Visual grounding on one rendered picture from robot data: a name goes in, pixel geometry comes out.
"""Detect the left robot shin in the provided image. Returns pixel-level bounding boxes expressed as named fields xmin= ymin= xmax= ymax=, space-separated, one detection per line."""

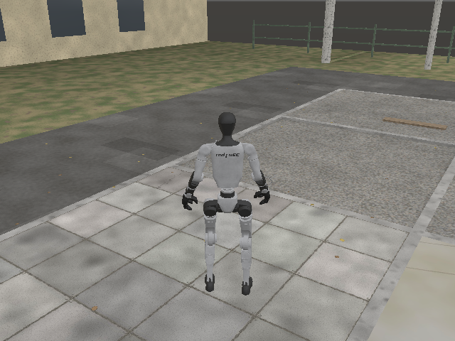
xmin=205 ymin=233 xmax=215 ymax=282

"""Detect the robot left thigh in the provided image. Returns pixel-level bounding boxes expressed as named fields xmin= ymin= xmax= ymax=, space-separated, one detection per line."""
xmin=203 ymin=198 xmax=218 ymax=246

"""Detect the right robot forearm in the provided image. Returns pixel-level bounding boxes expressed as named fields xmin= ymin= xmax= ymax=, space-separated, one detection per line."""
xmin=255 ymin=170 xmax=269 ymax=193

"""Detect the robot right upper arm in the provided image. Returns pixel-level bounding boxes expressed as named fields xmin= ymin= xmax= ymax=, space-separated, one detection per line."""
xmin=242 ymin=143 xmax=263 ymax=181

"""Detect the right robot hand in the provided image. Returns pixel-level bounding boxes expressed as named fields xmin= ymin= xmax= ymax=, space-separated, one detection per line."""
xmin=254 ymin=191 xmax=270 ymax=205

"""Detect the left robot forearm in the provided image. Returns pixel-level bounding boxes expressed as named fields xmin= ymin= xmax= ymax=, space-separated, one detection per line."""
xmin=184 ymin=171 xmax=199 ymax=198

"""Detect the left robot hand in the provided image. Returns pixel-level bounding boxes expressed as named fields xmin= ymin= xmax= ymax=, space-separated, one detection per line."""
xmin=182 ymin=194 xmax=198 ymax=210

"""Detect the robot left upper arm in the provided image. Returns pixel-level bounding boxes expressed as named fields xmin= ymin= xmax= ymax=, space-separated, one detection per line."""
xmin=192 ymin=143 xmax=213 ymax=182

